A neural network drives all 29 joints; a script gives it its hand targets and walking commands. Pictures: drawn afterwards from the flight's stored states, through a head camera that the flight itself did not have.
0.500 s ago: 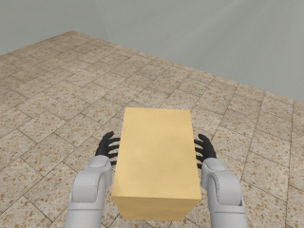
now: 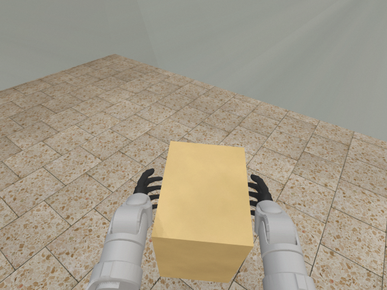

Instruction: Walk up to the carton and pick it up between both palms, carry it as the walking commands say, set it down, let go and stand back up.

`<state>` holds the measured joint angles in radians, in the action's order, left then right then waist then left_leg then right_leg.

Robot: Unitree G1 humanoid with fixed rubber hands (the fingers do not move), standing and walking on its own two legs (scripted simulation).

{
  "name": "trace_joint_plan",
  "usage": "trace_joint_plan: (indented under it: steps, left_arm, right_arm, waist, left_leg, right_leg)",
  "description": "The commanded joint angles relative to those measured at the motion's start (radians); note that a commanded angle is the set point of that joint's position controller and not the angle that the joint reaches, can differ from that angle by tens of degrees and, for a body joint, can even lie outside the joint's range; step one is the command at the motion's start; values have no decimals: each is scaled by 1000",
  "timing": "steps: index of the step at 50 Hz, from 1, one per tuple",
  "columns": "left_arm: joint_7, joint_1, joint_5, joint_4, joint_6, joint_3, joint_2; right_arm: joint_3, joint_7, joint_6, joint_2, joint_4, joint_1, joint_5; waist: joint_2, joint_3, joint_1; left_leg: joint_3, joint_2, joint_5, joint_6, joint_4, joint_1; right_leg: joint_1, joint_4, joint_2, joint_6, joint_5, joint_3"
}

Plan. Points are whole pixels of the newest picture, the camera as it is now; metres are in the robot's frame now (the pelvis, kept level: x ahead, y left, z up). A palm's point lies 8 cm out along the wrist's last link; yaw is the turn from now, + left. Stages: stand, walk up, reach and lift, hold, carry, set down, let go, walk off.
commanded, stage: hold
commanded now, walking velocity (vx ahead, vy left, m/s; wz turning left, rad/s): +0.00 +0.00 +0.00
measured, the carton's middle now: (200, 214) +0.33 +0.00 -0.02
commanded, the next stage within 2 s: set down in 0.42 s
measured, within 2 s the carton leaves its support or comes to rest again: neither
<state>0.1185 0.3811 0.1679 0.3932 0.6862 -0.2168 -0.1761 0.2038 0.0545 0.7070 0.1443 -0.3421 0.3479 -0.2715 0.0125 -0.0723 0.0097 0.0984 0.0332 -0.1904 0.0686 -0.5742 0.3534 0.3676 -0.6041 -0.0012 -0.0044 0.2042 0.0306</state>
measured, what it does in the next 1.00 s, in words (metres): stands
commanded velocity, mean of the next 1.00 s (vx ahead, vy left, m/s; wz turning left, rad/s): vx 0.00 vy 0.00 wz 0.00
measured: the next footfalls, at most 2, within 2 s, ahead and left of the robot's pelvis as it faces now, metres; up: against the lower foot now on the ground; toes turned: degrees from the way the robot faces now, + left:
none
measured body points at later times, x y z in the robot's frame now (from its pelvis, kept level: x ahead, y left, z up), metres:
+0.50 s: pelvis +0.00 +0.00 +0.00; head -0.05 -0.01 +0.45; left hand +0.33 +0.13 +0.05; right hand +0.33 -0.14 +0.05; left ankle +0.08 +0.08 -0.72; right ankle +0.08 -0.12 -0.72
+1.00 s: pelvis +0.03 -0.01 +0.00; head +0.03 -0.01 +0.45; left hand +0.35 +0.14 -0.01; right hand +0.38 -0.13 +0.00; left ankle +0.08 +0.07 -0.72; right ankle +0.08 -0.12 -0.72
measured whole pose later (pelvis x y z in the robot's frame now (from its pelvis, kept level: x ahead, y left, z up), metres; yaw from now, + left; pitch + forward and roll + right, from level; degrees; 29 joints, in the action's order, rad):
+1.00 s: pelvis +0.03 -0.01 +0.00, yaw +1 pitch +0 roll +0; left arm 0.08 0.40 0.29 0.63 0.41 -0.36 -0.18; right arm 0.35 0.04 0.44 0.17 -0.70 0.50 -0.40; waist 0.01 -0.01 0.00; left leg 0.06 0.04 -0.25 0.07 -0.60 0.35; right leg 0.36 -0.63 0.01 0.00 0.26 0.03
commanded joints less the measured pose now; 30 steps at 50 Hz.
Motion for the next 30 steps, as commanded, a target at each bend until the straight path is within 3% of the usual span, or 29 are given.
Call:
trace_joint_plan:
  steps: [1,2,3,4,5,6,8,9,10,11,12,13,14,15,16,18,19,20,21,22,23,24,25,26,27,29,30]
  left_arm:
    - [-289,794,-173,42,-53,465,-1127]
    - [-291,793,-181,73,-52,460,-1145]
    - [-293,765,-172,72,-49,455,-1146]
    - [-301,838,-180,74,-48,468,-1141]
    - [-297,789,-175,81,-51,469,-1160]
    - [-300,762,-179,83,-47,464,-1154]
    - [-306,814,-172,77,-46,457,-1132]
    - [-308,798,-180,74,-44,473,-1150]
    - [-305,792,-180,56,-46,470,-1139]
    - [-306,820,-183,63,-45,472,-1140]
    - [-300,821,-180,48,-51,482,-1149]
    - [-301,769,-163,83,-40,468,-1148]
    - [-305,795,-174,67,-42,479,-1145]
    - [-298,763,-165,66,-48,453,-1135]
    - [-304,819,-187,21,-53,494,-1147]
    - [-302,784,-185,31,-45,492,-1146]
    - [-303,782,-184,33,-46,503,-1157]
    - [-303,710,-163,63,-38,465,-1132]
    - [-309,746,-187,43,-39,505,-1151]
    - [-302,732,-117,140,-43,410,-1150]
    - [-297,745,-103,168,-48,386,-1160]
    - [-297,802,-108,149,-63,381,-1131]
    - [-295,811,-109,152,-70,379,-1158]
    - [-300,860,-127,146,-83,373,-1152]
    - [-299,904,-130,126,-102,365,-1127]
    - [-297,944,-121,146,-126,351,-1105]
    - [-292,932,-100,184,-127,338,-1114]
  right_arm:
    - [-484,-308,-79,1099,-53,837,290]
    - [-472,-310,-78,1091,-65,822,285]
    - [-490,-307,-82,1120,-53,838,291]
    - [-451,-303,-82,1118,-80,844,269]
    - [-449,-305,-85,1112,-83,804,265]
    - [-471,-305,-90,1122,-61,840,278]
    - [-430,-295,-82,1122,-99,809,254]
    - [-418,-295,-78,1112,-99,788,245]
    - [-442,-296,-79,1134,-100,784,257]
    - [-422,-296,-76,1127,-114,786,248]
    - [-434,-304,-85,1119,-98,802,261]
    - [-450,-300,-91,1130,-66,842,268]
    - [-436,-296,-82,1138,-97,797,256]
    - [-463,-296,-89,1141,-74,820,272]
    - [-474,-296,-86,1154,-40,831,278]
    - [-486,-295,-84,1159,-35,817,287]
    - [-474,-293,-82,1164,-52,787,278]
    - [-497,-289,-78,1175,-41,791,284]
    - [-486,-289,-73,1164,-32,778,278]
    - [-450,-303,-82,1188,-108,893,253]
    - [-417,-313,-90,1159,-147,911,241]
    - [-384,-311,-96,1155,-181,906,227]
    - [-349,-319,-107,1143,-194,893,218]
    - [-325,-314,-117,1141,-219,896,211]
    - [-300,-313,-129,1152,-244,887,199]
    - [-281,-305,-154,1157,-273,891,192]
    - [-235,-305,-159,1134,-326,880,161]
  waist:
    - [-25,-338,29]
    - [-34,-326,8]
    - [-41,-356,33]
    - [-49,-352,-3]
    - [-24,-375,-6]
    - [-61,-386,6]
    - [-41,-344,-8]
    - [-33,-344,-36]
    - [-39,-360,-14]
    - [-38,-354,-35]
    - [-17,-370,-26]
    - [-28,-376,1]
    - [-46,-358,-27]
    - [-38,-372,16]
    - [-50,-404,-12]
    - [-54,-405,4]
    - [-46,-412,-20]
    - [-70,-384,21]
    - [-85,-386,-17]
    - [-84,-317,24]
    - [-45,-273,27]
    - [-45,-230,-6]
    - [-4,-231,-25]
    - [-8,-227,-42]
    - [-31,-227,-48]
    - [-8,-249,-38]
    - [1,-249,-66]
  left_leg:
    - [-246,-2,-119,-46,120,-340]
    - [-263,-16,-137,-46,128,-341]
    - [-243,1,-96,-49,120,-359]
    - [-241,2,-127,-49,113,-353]
    - [-254,-10,-86,-54,120,-385]
    - [-242,-2,-53,-50,104,-397]
    - [-229,5,-80,-52,104,-359]
    - [-244,-6,-92,-51,123,-348]
    - [-231,3,-55,-50,108,-359]
    - [-240,-4,-91,-51,119,-350]
    - [-257,-16,-101,-53,129,-350]
    - [-235,2,-85,-50,117,-345]
    - [-233,3,-85,-49,112,-347]
    - [-235,-2,-45,-43,109,-343]
    - [-231,5,-42,-48,98,-358]
    - [-233,4,-18,-48,92,-364]
    - [-236,2,-23,-49,95,-369]
    - [-215,14,5,-41,90,-352]
    - [-230,4,5,-46,94,-364]
    - [-266,-24,-310,-11,130,-256]
    - [-299,-43,-396,-8,168,-244]
    - [-305,-44,-417,-7,166,-215]
    - [-345,-66,-469,-6,191,-194]
    - [-326,-55,-456,-10,181,-191]
    - [-325,-52,-424,-8,167,-203]
    - [-291,-32,-362,-17,145,-185]
    - [-299,-38,-426,-18,149,-185]
  right_leg:
    - [-115,123,50,-38,156,75]
    - [-106,116,53,-38,152,75]
    - [-114,127,49,-36,142,79]
    - [-98,135,48,-37,173,82]
    - [-99,128,47,-43,123,79]
    - [-87,135,44,-41,125,83]
    - [-89,142,43,-41,152,82]
    - [-110,131,48,-40,121,75]
    - [-97,135,42,-41,118,82]
    - [-104,133,48,-38,127,80]
    - [-109,117,54,-38,111,71]
    - [-114,128,45,-36,124,78]
    - [-99,136,43,-37,138,86]
    - [-107,127,43,-39,110,88]
    - [-100,128,47,-32,107,82]
    - [-92,130,44,-34,99,86]
    - [-97,131,44,-33,87,91]
    - [-105,138,42,-27,87,88]
    - [-94,135,51,-29,82,81]
    - [-101,113,83,-25,285,82]
    - [-113,85,97,-24,273,58]
    - [-137,83,91,-25,268,65]
    - [-145,48,103,-24,227,60]
    - [-160,61,95,-29,220,62]
    - [-135,63,85,-30,215,76]
    - [-128,68,77,-38,204,78]
    - [-143,61,83,-36,228,71]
